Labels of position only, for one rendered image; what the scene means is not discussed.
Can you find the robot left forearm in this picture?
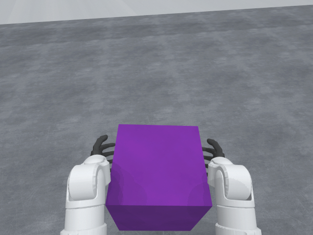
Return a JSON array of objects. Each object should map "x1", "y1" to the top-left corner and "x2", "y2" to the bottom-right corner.
[{"x1": 60, "y1": 155, "x2": 111, "y2": 235}]

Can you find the robot right forearm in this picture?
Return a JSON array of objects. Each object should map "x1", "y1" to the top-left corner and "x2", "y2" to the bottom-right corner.
[{"x1": 207, "y1": 157, "x2": 262, "y2": 235}]

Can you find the right robot hand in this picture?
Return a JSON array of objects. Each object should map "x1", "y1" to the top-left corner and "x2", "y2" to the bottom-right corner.
[{"x1": 202, "y1": 139, "x2": 225, "y2": 176}]

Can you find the left robot hand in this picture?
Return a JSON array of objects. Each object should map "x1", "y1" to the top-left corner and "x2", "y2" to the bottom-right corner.
[{"x1": 90, "y1": 135, "x2": 115, "y2": 172}]

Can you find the carton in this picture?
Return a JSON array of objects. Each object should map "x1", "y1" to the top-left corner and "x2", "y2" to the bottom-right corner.
[{"x1": 105, "y1": 124, "x2": 212, "y2": 231}]

